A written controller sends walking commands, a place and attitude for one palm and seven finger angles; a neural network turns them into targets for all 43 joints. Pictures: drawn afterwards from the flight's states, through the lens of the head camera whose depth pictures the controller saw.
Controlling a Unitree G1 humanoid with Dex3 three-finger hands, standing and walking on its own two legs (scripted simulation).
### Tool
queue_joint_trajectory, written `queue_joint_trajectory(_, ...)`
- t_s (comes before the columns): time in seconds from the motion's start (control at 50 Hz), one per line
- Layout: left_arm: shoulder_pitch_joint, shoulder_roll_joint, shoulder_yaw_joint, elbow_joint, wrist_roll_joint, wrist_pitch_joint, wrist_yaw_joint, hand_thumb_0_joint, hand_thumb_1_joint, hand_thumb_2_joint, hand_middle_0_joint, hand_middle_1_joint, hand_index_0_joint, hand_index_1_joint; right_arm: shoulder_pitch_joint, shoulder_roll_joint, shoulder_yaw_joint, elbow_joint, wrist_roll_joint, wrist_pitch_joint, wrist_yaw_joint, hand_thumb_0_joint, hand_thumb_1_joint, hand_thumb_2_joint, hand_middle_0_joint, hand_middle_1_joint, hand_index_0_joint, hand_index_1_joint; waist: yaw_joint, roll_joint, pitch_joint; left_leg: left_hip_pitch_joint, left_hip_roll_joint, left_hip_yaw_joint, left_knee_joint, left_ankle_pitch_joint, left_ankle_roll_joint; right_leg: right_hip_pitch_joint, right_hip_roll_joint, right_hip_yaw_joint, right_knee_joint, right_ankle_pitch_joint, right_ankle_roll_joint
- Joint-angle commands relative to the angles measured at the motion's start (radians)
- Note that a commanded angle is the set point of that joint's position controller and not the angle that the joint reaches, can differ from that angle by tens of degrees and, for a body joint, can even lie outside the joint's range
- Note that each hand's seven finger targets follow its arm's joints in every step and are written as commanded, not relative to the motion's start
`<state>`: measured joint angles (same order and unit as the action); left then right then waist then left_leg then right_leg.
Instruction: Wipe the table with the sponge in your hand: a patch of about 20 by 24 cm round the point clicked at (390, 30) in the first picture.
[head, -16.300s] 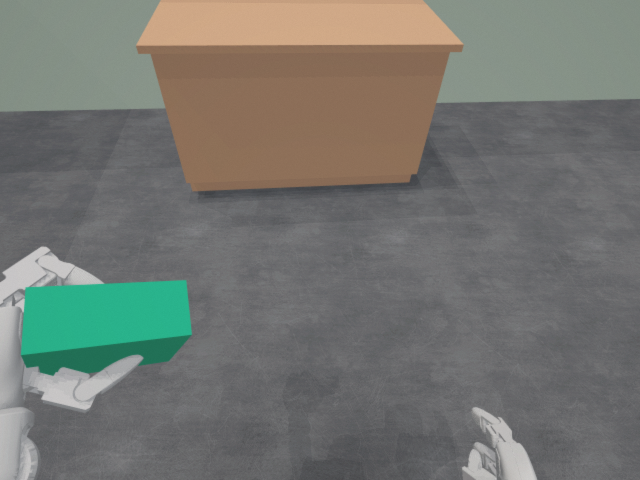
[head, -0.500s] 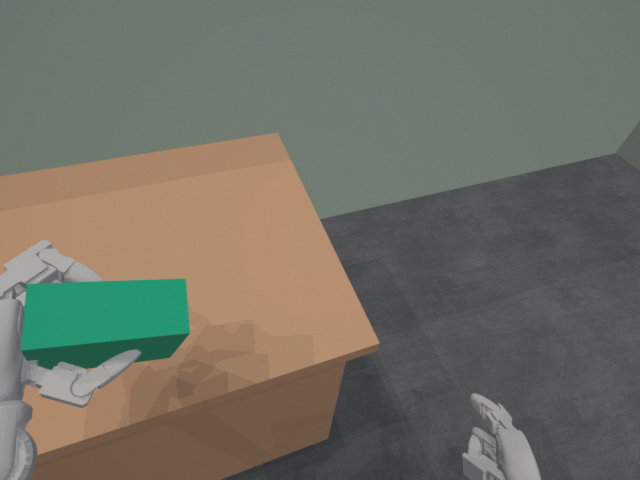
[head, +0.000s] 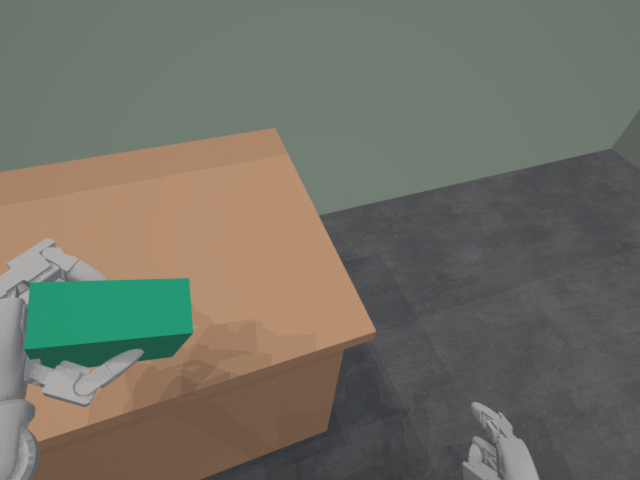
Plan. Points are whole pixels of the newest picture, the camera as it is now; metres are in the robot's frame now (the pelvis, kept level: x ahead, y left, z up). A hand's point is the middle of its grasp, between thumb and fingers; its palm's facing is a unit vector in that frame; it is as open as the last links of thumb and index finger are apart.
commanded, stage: look again from close up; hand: left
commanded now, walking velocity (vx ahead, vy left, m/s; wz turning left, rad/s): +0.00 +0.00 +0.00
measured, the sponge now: (136, 324) +0.23 +0.21 +0.13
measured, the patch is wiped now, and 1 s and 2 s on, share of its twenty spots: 0.00 0.00 0.00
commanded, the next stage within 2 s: shuffle to correct the standing spot in 0.40 s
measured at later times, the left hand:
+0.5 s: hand (80, 312) +0.23 +0.25 +0.15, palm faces +0.36 -0.86 -0.36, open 9.5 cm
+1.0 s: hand (121, 314) +0.23 +0.21 +0.15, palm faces +0.34 -0.86 -0.38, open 9.5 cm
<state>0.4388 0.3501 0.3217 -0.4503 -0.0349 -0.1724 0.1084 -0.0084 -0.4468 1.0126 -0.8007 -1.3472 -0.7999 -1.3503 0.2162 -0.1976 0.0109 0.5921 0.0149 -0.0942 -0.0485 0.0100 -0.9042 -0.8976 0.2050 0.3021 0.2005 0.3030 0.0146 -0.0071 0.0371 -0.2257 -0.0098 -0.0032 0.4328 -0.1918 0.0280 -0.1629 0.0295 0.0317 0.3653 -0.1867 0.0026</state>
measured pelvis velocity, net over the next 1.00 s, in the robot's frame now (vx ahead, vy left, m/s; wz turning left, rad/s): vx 0.01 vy -0.03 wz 0.00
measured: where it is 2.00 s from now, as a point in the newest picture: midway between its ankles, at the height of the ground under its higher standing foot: outside the picture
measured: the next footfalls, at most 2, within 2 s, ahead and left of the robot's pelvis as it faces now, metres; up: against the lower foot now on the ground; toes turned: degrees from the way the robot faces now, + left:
none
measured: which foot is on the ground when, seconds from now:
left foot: down 0.00-1.00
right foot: down 0.00-1.00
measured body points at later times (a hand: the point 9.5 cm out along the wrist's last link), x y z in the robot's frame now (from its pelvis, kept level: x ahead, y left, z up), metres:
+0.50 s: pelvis +0.01 +0.01 +0.00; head +0.03 +0.02 +0.45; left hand +0.20 +0.29 +0.17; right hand +0.19 -0.22 -0.07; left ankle +0.03 +0.10 -0.74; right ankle +0.01 -0.12 -0.74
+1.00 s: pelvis +0.01 -0.03 +0.00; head +0.03 -0.02 +0.45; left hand +0.20 +0.26 +0.17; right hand +0.18 -0.25 -0.08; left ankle +0.03 +0.10 -0.74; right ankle +0.01 -0.13 -0.74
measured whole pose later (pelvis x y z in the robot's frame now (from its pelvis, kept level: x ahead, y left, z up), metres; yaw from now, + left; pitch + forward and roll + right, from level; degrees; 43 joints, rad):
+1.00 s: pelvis +0.01 -0.03 +0.00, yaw +0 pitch +0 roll -1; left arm 0.46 0.38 0.35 -0.50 -0.07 -0.15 0.10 -0.01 -0.45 1.02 -0.80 -1.35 -0.80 -1.35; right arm 0.20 -0.18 0.00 0.56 0.02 -0.05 -0.03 0.01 -0.90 -0.90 0.21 0.30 0.20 0.30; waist 0.00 -0.01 0.04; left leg -0.26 0.04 -0.02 0.48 -0.23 -0.02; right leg -0.19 0.08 0.01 0.40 -0.21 -0.04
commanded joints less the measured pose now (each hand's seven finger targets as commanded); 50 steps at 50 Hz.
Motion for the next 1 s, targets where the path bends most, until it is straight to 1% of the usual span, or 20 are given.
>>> queue_joint_trajectory(0.0,-0.084,0.163,0.116,-0.230,-0.004,-0.075,0.026,0.000,0.100,1.300,-1.200,-1.600,-1.200,-1.600,-0.106,-0.120,-0.048,-0.160,-0.002,-0.064,-0.007,0.000,-0.900,-0.900,0.200,0.300,0.200,0.300,0.000,0.068,-0.127,0.016,0.093,-0.087,-0.104,-0.020,0.008,0.036,-0.076,0.058,-0.046,0.059,-0.026)
queue_joint_trajectory(0.06,-0.073,0.172,0.126,-0.233,-0.004,-0.075,0.024,0.000,0.100,1.300,-1.200,-1.600,-1.200,-1.600,-0.103,-0.120,-0.051,-0.162,0.002,-0.065,-0.005,0.000,-0.900,-0.900,0.200,0.300,0.200,0.300,0.000,0.063,-0.143,0.026,0.096,-0.088,-0.095,0.015,0.005,0.047,-0.081,0.060,-0.038,0.090,-0.027)
queue_joint_trajectory(0.18,-0.069,0.170,0.122,-0.214,-0.003,-0.068,0.024,0.000,0.100,1.300,-1.200,-1.600,-1.200,-1.600,-0.105,-0.119,-0.047,-0.159,0.003,-0.060,-0.007,0.000,-0.900,-0.900,0.200,0.300,0.200,0.300,-0.003,0.069,-0.120,0.018,0.104,-0.093,-0.109,0.016,0.002,0.040,-0.080,0.048,-0.037,0.089,-0.024)
queue_joint_trajectory(0.2,-0.064,0.154,0.110,-0.200,-0.005,-0.068,0.022,0.000,0.100,1.300,-1.200,-1.600,-1.200,-1.600,-0.101,-0.118,-0.046,-0.158,0.000,-0.058,-0.007,0.000,-0.900,-0.900,0.200,0.300,0.200,0.300,-0.002,0.052,-0.118,0.021,0.102,-0.083,-0.104,0.006,0.006,0.031,-0.077,0.049,-0.043,0.087,-0.022)
queue_joint_trajectory(0.26,-0.082,0.165,0.118,-0.215,-0.003,-0.068,0.022,0.000,0.100,1.300,-1.200,-1.600,-1.200,-1.600,-0.100,-0.120,-0.049,-0.162,0.003,-0.058,-0.005,0.000,-0.900,-0.900,0.200,0.300,0.200,0.300,-0.003,0.048,-0.128,0.029,0.103,-0.088,-0.099,0.034,0.004,0.041,-0.082,0.054,-0.039,0.108,-0.025)
queue_joint_trajectory(0.28,-0.090,0.179,0.127,-0.226,-0.002,-0.067,0.024,0.000,0.100,1.300,-1.200,-1.600,-1.200,-1.600,-0.106,-0.119,-0.049,-0.158,0.003,-0.057,-0.008,0.000,-0.900,-0.900,0.200,0.300,0.200,0.300,-0.004,0.058,-0.130,0.029,0.103,-0.089,-0.098,0.044,0.004,0.048,-0.084,0.050,-0.038,0.115,-0.024)
queue_joint_trajectory(0.3,-0.087,0.160,0.112,-0.223,-0.006,-0.069,0.023,0.000,0.100,1.300,-1.200,-1.600,-1.200,-1.600,-0.102,-0.119,-0.047,-0.160,0.000,-0.057,-0.008,0.000,-0.900,-0.900,0.200,0.300,0.200,0.300,-0.004,0.060,-0.132,0.031,0.101,-0.085,-0.097,0.041,0.006,0.045,-0.081,0.049,-0.038,0.113,-0.024)
queue_joint_trajectory(0.38,-0.095,0.177,0.123,-0.242,-0.003,-0.067,0.026,0.000,0.100,1.300,-1.200,-1.600,-1.200,-1.600,-0.109,-0.117,-0.049,-0.158,0.003,-0.057,-0.008,0.000,-0.900,-0.900,0.200,0.300,0.200,0.300,-0.005,0.077,-0.135,0.038,0.100,-0.085,-0.090,0.048,0.005,0.049,-0.087,0.056,-0.040,0.124,-0.027)
queue_joint_trajectory(0.4,-0.080,0.162,0.115,-0.236,-0.006,-0.070,0.025,0.000,0.100,1.300,-1.200,-1.600,-1.200,-1.600,-0.104,-0.116,-0.048,-0.158,-0.001,-0.057,-0.008,0.000,-0.900,-0.900,0.200,0.300,0.200,0.300,-0.003,0.070,-0.145,0.044,0.099,-0.081,-0.087,0.052,0.007,0.050,-0.084,0.054,-0.039,0.131,-0.026)
queue_joint_trajectory(0.46,-0.080,0.168,0.119,-0.249,-0.006,-0.070,0.025,0.000,0.100,1.300,-1.200,-1.600,-1.200,-1.600,-0.103,-0.117,-0.050,-0.164,0.002,-0.057,-0.005,0.000,-0.900,-0.900,0.200,0.300,0.200,0.300,-0.004,0.076,-0.158,0.056,0.101,-0.086,-0.078,0.116,0.003,0.063,-0.088,0.053,-0.030,0.169,-0.028)
queue_joint_trajectory(0.56,-0.071,0.173,0.129,-0.240,-0.014,-0.067,0.020,0.000,0.100,1.300,-1.200,-1.600,-1.200,-1.600,-0.098,-0.116,-0.053,-0.167,0.002,-0.046,-0.004,0.000,-0.900,-0.900,0.200,0.300,0.200,0.300,-0.007,0.075,-0.159,0.077,0.133,-0.104,-0.090,0.201,-0.011,0.050,-0.068,0.021,-0.010,0.163,-0.019)
queue_joint_trajectory(0.58,-0.070,0.181,0.136,-0.237,-0.014,-0.065,0.020,0.000,0.100,1.300,-1.200,-1.600,-1.200,-1.600,-0.101,-0.115,-0.052,-0.164,0.002,-0.044,-0.005,0.000,-0.900,-0.900,0.200,0.300,0.200,0.300,-0.009,0.085,-0.156,0.084,0.139,-0.106,-0.092,0.220,-0.017,0.042,-0.066,0.010,-0.007,0.154,-0.016)
queue_joint_trajectory(0.6,-0.075,0.163,0.119,-0.238,-0.018,-0.065,0.015,0.000,0.100,1.300,-1.200,-1.600,-1.200,-1.600,-0.097,-0.116,-0.051,-0.166,0.000,-0.040,-0.003,0.000,-0.900,-0.900,0.200,0.300,0.200,0.300,-0.010,0.084,-0.150,0.086,0.147,-0.104,-0.098,0.218,-0.018,0.028,-0.057,0.004,-0.003,0.140,-0.014)
queue_joint_trajectory(0.62,-0.081,0.178,0.131,-0.244,-0.018,-0.066,0.014,0.000,0.100,1.300,-1.200,-1.600,-1.200,-1.600,-0.097,-0.116,-0.056,-0.172,0.002,-0.040,-0.001,0.000,-0.900,-0.900,0.200,0.300,0.200,0.300,-0.009,0.100,-0.152,0.090,0.156,-0.110,-0.096,0.229,-0.021,0.025,-0.057,0.003,0.000,0.132,-0.012)
queue_joint_trajectory(0.7,-0.078,0.159,0.114,-0.248,-0.024,-0.061,0.009,0.000,0.100,1.300,-1.200,-1.600,-1.200,-1.600,-0.091,-0.116,-0.057,-0.174,0.001,-0.030,0.006,0.000,-0.900,-0.900,0.200,0.300,0.200,0.300,-0.013,0.112,-0.145,0.079,0.169,-0.108,-0.096,0.199,-0.018,0.008,-0.047,-0.010,0.005,0.101,-0.010)
queue_joint_trajectory(0.78,-0.072,0.189,0.139,-0.273,-0.026,-0.057,0.013,0.000,0.100,1.300,-1.200,-1.600,-1.200,-1.600,-0.100,-0.111,-0.061,-0.182,0.005,-0.027,0.011,0.000,-0.900,-0.900,0.200,0.300,0.200,0.300,-0.012,0.119,-0.158,0.071,0.176,-0.110,-0.074,0.167,-0.010,0.013,-0.056,-0.001,-0.001,0.103,-0.013)
queue_joint_trajectory(0.8,-0.060,0.172,0.129,-0.265,-0.029,-0.058,0.011,0.000,0.100,1.300,-1.200,-1.600,-1.200,-1.600,-0.099,-0.113,-0.059,-0.183,0.001,-0.023,0.012,0.000,-0.900,-0.900,0.200,0.300,0.200,0.300,-0.012,0.120,-0.160,0.059,0.176,-0.101,-0.070,0.145,-0.002,0.014,-0.054,0.002,-0.002,0.104,-0.013)
queue_joint_trajectory(0.88,-0.051,0.202,0.159,-0.274,-0.034,-0.052,0.015,0.000,0.100,1.300,-1.200,-1.600,-1.200,-1.600,-0.101,-0.111,-0.066,-0.184,0.008,-0.019,0.013,0.000,-0.900,-0.900,0.200,0.300,0.200,0.300,-0.014,0.113,-0.166,0.056,0.169,-0.098,-0.036,0.122,0.001,0.006,-0.066,0.030,-0.007,0.121,-0.022)
queue_joint_trajectory(0.9,-0.046,0.176,0.136,-0.266,-0.039,-0.051,0.011,0.000,0.100,1.300,-1.200,-1.600,-1.200,-1.600,-0.098,-0.110,-0.063,-0.185,0.005,-0.017,0.013,0.000,-0.900,-0.900,0.200,0.300,0.200,0.300,-0.015,0.094,-0.161,0.052,0.163,-0.090,-0.025,0.098,0.003,-0.005,-0.063,0.036,-0.012,0.116,-0.024)
queue_joint_trajectory(0.98,-0.042,0.187,0.147,-0.246,-0.044,-0.037,0.012,0.000,0.100,1.300,-1.200,-1.600,-1.200,-1.600,-0.100,-0.112,-0.070,-0.184,0.011,-0.009,0.010,0.000,-0.900,-0.900,0.200,0.300,0.200,0.300,-0.021,0.073,-0.140,0.037,0.146,-0.080,0.005,0.024,0.002,-0.038,-0.079,0.076,-0.026,0.088,-0.037)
